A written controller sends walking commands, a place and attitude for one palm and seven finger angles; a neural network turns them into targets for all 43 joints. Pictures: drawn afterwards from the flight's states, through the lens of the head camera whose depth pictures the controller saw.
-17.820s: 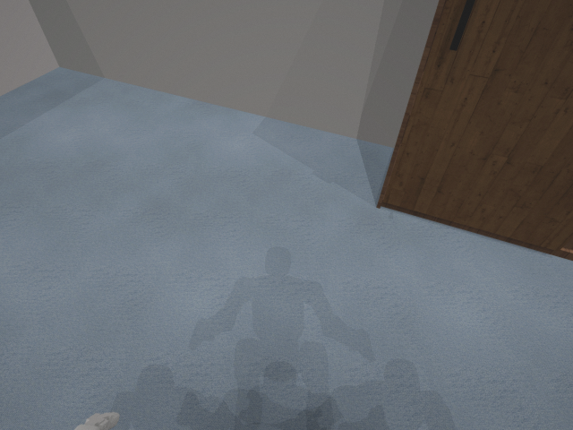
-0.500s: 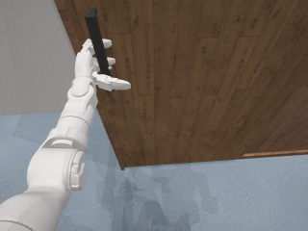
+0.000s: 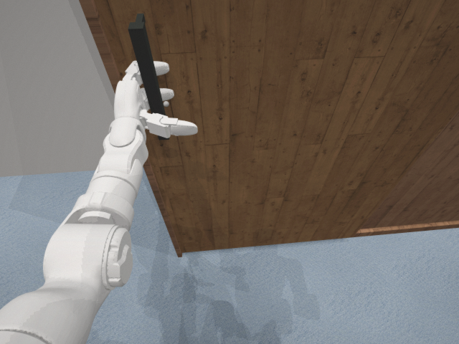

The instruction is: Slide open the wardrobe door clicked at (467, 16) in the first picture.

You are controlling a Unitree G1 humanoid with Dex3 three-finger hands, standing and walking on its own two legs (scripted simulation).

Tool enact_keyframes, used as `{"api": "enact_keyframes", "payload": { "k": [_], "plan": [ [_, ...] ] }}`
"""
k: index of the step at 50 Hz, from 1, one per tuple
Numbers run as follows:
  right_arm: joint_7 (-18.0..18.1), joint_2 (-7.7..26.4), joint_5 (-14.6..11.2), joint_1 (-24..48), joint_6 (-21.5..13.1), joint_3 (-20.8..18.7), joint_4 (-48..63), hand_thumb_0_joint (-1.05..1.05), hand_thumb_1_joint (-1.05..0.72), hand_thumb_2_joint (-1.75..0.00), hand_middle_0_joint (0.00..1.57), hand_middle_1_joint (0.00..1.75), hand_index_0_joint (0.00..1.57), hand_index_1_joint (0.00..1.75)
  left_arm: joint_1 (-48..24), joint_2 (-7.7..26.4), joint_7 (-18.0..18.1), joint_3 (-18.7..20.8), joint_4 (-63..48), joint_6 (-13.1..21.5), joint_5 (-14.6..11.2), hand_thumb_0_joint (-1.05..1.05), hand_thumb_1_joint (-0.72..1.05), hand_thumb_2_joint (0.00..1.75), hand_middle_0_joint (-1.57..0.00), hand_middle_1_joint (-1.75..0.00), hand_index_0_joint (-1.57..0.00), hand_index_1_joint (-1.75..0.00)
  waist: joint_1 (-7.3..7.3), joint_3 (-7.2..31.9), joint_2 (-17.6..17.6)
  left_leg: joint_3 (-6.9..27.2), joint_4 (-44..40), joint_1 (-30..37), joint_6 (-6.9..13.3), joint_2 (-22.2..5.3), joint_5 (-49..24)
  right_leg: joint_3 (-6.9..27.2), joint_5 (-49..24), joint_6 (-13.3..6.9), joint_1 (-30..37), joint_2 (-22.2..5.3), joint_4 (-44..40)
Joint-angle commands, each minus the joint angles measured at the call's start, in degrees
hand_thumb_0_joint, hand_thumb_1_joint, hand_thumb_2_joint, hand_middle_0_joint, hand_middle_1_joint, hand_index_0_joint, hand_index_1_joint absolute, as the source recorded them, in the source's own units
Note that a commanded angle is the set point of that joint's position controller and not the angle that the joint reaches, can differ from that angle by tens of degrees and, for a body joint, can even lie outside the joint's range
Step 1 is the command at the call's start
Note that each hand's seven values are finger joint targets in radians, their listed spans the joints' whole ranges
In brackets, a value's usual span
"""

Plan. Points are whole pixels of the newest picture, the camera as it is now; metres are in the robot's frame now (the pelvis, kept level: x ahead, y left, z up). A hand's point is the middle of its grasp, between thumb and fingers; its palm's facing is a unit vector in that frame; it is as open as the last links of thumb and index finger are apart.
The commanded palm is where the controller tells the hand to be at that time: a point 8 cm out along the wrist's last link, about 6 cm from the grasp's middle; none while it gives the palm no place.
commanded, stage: grip the handle and tug to test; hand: left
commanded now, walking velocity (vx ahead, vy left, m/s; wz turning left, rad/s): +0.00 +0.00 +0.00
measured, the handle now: (153, 84) +0.54 +0.13 +0.17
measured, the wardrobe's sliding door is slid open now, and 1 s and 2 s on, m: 0.00 0.00 0.01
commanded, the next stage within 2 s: tug the door sideways, standing still in 1.32 s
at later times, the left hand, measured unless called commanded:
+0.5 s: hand (163, 104) +0.48 +0.10 +0.16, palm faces +0.06 -1.00 +0.00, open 7.2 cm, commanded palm +0.44 +0.15 +0.16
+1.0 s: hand (164, 104) +0.48 +0.10 +0.17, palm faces +0.07 -1.00 +0.01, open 5.9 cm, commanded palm +0.44 +0.15 +0.16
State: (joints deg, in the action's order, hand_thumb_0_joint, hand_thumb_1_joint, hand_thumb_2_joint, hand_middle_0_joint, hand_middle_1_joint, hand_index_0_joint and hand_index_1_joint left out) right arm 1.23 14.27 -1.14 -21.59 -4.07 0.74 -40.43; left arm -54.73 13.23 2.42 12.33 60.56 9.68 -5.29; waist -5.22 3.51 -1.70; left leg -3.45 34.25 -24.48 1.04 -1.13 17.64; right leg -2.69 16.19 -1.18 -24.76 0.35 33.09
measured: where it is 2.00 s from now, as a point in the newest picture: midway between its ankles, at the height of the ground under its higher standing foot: outside the picture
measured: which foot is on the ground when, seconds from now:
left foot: down 0.00-1.00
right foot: down 0.00-1.00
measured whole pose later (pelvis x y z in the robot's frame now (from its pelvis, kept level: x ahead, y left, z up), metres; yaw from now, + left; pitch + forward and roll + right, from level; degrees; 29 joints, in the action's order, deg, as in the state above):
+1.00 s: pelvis +0.01 -0.01 +0.01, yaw -1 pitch +7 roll +0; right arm 1.9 14.3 -1.6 -19.5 -1.8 0.4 -38.8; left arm -47.5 12.6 2.3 12.9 49.9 4.0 -6.3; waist -4.2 3.6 -2.2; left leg -3.7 30.7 -20.0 0.2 -1.8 17.0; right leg -2.4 15.7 -1.9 -20.7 1.3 29.9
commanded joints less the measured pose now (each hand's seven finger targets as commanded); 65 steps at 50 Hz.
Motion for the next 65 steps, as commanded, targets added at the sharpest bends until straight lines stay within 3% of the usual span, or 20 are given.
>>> {"api": "enact_keyframes", "payload": {
  "k": [1, 8, 10, 11, 14, 16, 21, 22, 25, 26, 32, 34, 37, 41, 46, 49, 51, 59, 62, 65],
  "plan": [
    [0.5, 7.7, 0.1, -2.5, -2.1, -2.8, 5.7, 0.0, -0.9, -0.9, 0.2, 0.3, 0.2, 0.3, -28.7, 8.3, -0.2, 0.6, -17.9, 4.0, -0.6, 0.0, -0.22, 0.42, -0.33, -1.24, -0.33, -1.24, 0.12, 23.6, 0.0, 3.5, -2.2, 14.4, 0.4, 0.5, -21.3, 0.8, -21.8, -0.3, 7.6, 1.5, -2.3],
    [0.4, 7.6, -0.2, -1.6, -1.7, -3.1, 5.7, 0.0, -0.9, -0.9, 0.2, 0.3, 0.2, 0.3, -26.4, 5.5, 0.3, -1.9, -20.0, 1.9, -0.5, 0.0, 0.11, 0.56, -0.36, -1.29, -0.36, -1.29, -0.29, 19.7, 2.9, 3.3, -3.1, 13.5, 0.6, 0.2, -20.6, 0.5, -21.4, -0.1, 7.7, 1.6, -3.4],
    [0.5, 7.6, -0.2, -1.2, -1.7, -3.0, 5.9, 0.0, -0.9, -0.9, 0.2, 0.3, 0.2, 0.3, -25.8, 5.6, 0.3, -1.6, -20.4, 1.3, -0.7, 0.0, 0.2, 0.6, -0.38, -1.3, -0.38, -1.3, -0.03, 19.9, 2.2, 3.2, -3.2, 13.8, 0.7, 0.3, -20.0, 0.6, -21.2, -0.2, 7.9, 1.5, -3.6],
    [0.7, 7.7, -0.2, -1.3, -1.6, -3.0, 5.6, 0.0, -0.9, -0.9, 0.2, 0.3, 0.2, 0.3, -26.1, 7.9, 0.5, 0.3, -19.9, 1.0, -0.7, 0.0, 0.25, 0.62, -0.38, -1.31, -0.38, -1.31, 0.25, 19.9, 2.2, 3.2, -3.3, 13.3, 0.7, 0.3, -19.5, 0.8, -20.9, -0.2, 8.3, 1.4, -3.7],
    [0.9, 7.6, 0.0, -1.5, -1.5, -2.7, 5.5, 0.0, -0.9, -0.9, 0.2, 0.3, 0.2, 0.3, -26.7, 7.4, 0.3, -0.3, -18.6, 0.7, -0.6, 0.0, 0.39, 0.68, -0.4, -1.33, -0.4, -1.33, 0.07, 19.0, 2.7, 3.2, -3.6, 12.5, 0.7, 0.5, -18.7, 0.7, -20.6, -0.3, 8.8, 1.3, -3.9],
    [0.9, 7.5, -0.1, -1.1, -1.5, -2.8, 5.9, 0.0, -0.9, -0.9, 0.2, 0.3, 0.2, 0.3, -25.3, 8.0, 0.2, 0.5, -20.3, 1.0, -0.6, 0.0, 0.48, 0.72, -0.41, -1.34, -0.41, -1.34, 0.72, 21.6, 2.0, 2.9, -3.2, 13.4, 0.7, 0.7, -20.6, 1.0, -22.8, -0.3, 10.1, 1.3, -3.4],
    [0.9, 7.4, -0.1, -0.7, -1.4, -2.6, 6.2, 0.0, -0.9, -0.9, 0.2, 0.3, 0.2, 0.3, -24.5, 7.4, -0.4, 0.0, -20.7, 1.0, -0.9, 0.0, 0.71, 0.82, -0.43, -1.37, -0.43, -1.37, 0.55, 20.9, 1.5, 2.6, -3.1, 13.4, 0.7, 0.7, -21.3, 1.0, -24.1, -0.2, 10.2, 1.2, -3.5],
    [0.9, 7.5, 0.0, -1.0, -1.4, -2.7, 6.1, 0.0, -0.9, -0.9, 0.2, 0.3, 0.2, 0.3, -24.6, 8.6, -0.4, 1.0, -20.2, 1.0, -1.0, 0.0, 0.76, 0.84, -0.44, -1.38, -0.44, -1.38, 0.65, 21.1, 3.6, 2.7, -3.2, 12.8, 0.9, 0.8, -20.7, 1.1, -24.3, -0.1, 11.0, 1.2, -3.7],
    [1.0, 7.5, -0.1, -0.3, -1.0, -2.8, 7.0, 0.0, -0.9, -0.9, 0.2, 0.3, 0.2, 0.3, -21.8, 9.2, -0.9, 1.7, -22.5, 1.1, -1.2, 0.0, 0.9, 0.9, -0.45, -1.4, -0.45, -1.4, 1.63, 23.2, 3.0, 2.2, -3.3, 13.2, 1.0, 1.0, -23.0, 1.3, -27.2, -0.2, 13.6, 1.1, -3.3],
    [1.0, 7.4, -0.2, 0.0, -1.0, -2.8, 7.1, 0.0, -0.9, -0.9, 0.2, 0.3, 0.2, 0.3, -22.1, 9.6, -1.0, 2.0, -23.8, 1.1, -1.3, 0.0, 0.9, 0.9, -0.45, -1.4, -0.45, -1.4, 1.82, 23.1, 1.1, 1.8, -3.2, 13.6, 1.0, 1.0, -23.7, 1.5, -28.1, -0.3, 13.6, 1.0, -3.4],
    [1.0, 7.2, -0.5, 0.4, -0.5, -2.8, 7.0, 0.0, -0.9, -0.9, 0.2, 0.3, 0.2, 0.3, -21.8, 7.6, -1.2, -0.1, -24.3, -0.2, -1.2, 0.0, 0.9, 0.9, -0.45, -1.4, -0.45, -1.4, 0.97, 20.5, 0.8, 1.9, -3.4, 14.0, 1.0, 0.9, -23.2, 1.3, -27.3, -0.1, 12.1, 1.1, -4.1],
    [1.2, 7.5, -0.3, -0.1, -0.2, -3.0, 6.8, 0.0, -0.9, -0.9, 0.2, 0.3, 0.2, 0.3, -21.8, 8.7, -0.9, 0.6, -23.6, -0.5, -1.0, 0.0, 0.9, 0.9, -0.45, -1.4, -0.45, -1.4, 0.96, 20.4, 3.0, 2.0, -3.6, 13.6, 1.1, 0.8, -22.2, 1.1, -26.2, -0.1, 12.6, 1.1, -4.4],
    [1.3, 7.2, -0.3, 0.2, -0.2, -3.0, 6.9, 0.0, -0.9, -0.9, 0.2, 0.3, 0.2, 0.3, -21.4, 8.5, -0.9, 0.6, -24.1, -0.9, -0.8, 0.0, 0.9, 0.9, -0.45, -1.4, -0.45, -1.4, 1.31, 21.7, 2.2, 1.8, -3.6, 13.8, 1.2, 1.0, -23.0, 1.4, -28.0, 0.0, 13.3, 1.0, -4.2],
    [1.3, 7.3, -0.3, -0.1, 0.0, -2.8, 6.6, 0.0, -0.9, -0.9, 0.2, 0.3, 0.2, 0.3, -22.6, 9.0, -0.9, 0.9, -23.3, -1.2, -0.9, 0.0, 0.9, 0.9, -0.45, -1.4, -0.45, -1.4, 0.82, 20.8, 4.3, 1.9, -3.8, 13.0, 1.3, 1.2, -22.2, 1.3, -28.1, 0.2, 13.6, 0.9, -4.4],
    [1.2, 7.0, -0.3, 0.7, 0.0, -2.7, 7.3, 0.0, -0.9, -0.9, 0.2, 0.3, 0.2, 0.3, -20.7, 7.5, -1.3, 0.0, -25.6, -0.9, -1.1, 0.0, 0.9, 0.9, -0.45, -1.4, -0.45, -1.4, 1.61, 22.4, 0.7, 1.7, -3.5, 14.7, 1.2, 1.3, -24.6, 1.4, -29.6, -0.1, 14.0, 0.9, -4.1],
    [1.3, 7.4, -0.2, 0.8, 0.3, -2.9, 7.7, 0.0, -0.9, -0.9, 0.2, 0.3, 0.2, 0.3, -16.3, 10.1, -1.3, 2.6, -25.8, -0.9, -1.4, 0.0, 0.9, 0.9, -0.45, -1.4, -0.45, -1.4, 2.73, 22.9, 3.6, 1.5, -4.0, 13.6, 1.2, 1.2, -24.4, 1.3, -30.5, -0.1, 16.7, 0.8, -4.1],
    [1.1, 7.0, -0.5, 1.8, 0.2, -2.8, 8.6, 0.0, -0.9, -0.9, 0.2, 0.3, 0.2, 0.3, -14.3, 7.8, -1.8, 1.2, -27.9, -1.2, -1.9, 0.0, 0.9, 0.9, -0.45, -1.4, -0.45, -1.4, 3.11, 22.8, 2.6, 1.2, -4.2, 14.4, 1.2, 1.1, -25.9, 1.3, -31.8, -0.1, 16.7, 0.9, -4.1],
    [1.0, 7.2, -0.6, 3.2, 0.7, -3.1, 10.4, 0.0, -0.9, -0.9, 0.2, 0.3, 0.2, 0.3, -4.1, 8.9, -2.1, 3.4, -35.2, -3.7, -2.9, 0.0, 0.9, 0.9, -0.45, -1.4, -0.45, -1.4, 5.43, 23.3, 4.1, 0.3, -5.1, 15.0, 1.1, 0.9, -31.1, 1.1, -37.7, 0.0, 21.6, 0.6, -4.1],
    [0.8, 6.6, -1.0, 4.3, 0.8, -3.0, 10.8, 0.0, -0.9, -0.9, 0.2, 0.3, 0.2, 0.3, -2.6, 5.0, -2.3, 0.2, -39.2, -5.5, -3.0, 0.0, 0.9, 0.9, -0.45, -1.4, -0.45, -1.4, 5.24, 22.4, 1.2, 0.4, -5.0, 17.3, 0.9, 0.5, -34.5, 1.0, -38.3, 0.0, 20.1, 0.7, -4.5],
    [0.6, 6.6, -0.9, 4.7, 0.9, -3.1, 11.5, 0.0, -0.9, -0.9, 0.2, 0.3, 0.2, 0.3, 3.5, 5.7, -1.7, 1.7, -43.3, -7.2, -3.4, 0.0, 0.9, 0.9, -0.45, -1.4, -0.45, -1.4, 6.44, 23.1, 2.2, 0.3, -5.3, 18.3, 0.8, 0.2, -38.1, 0.8, -41.0, 0.0, 22.1, 0.6, -4.6]
  ]
}}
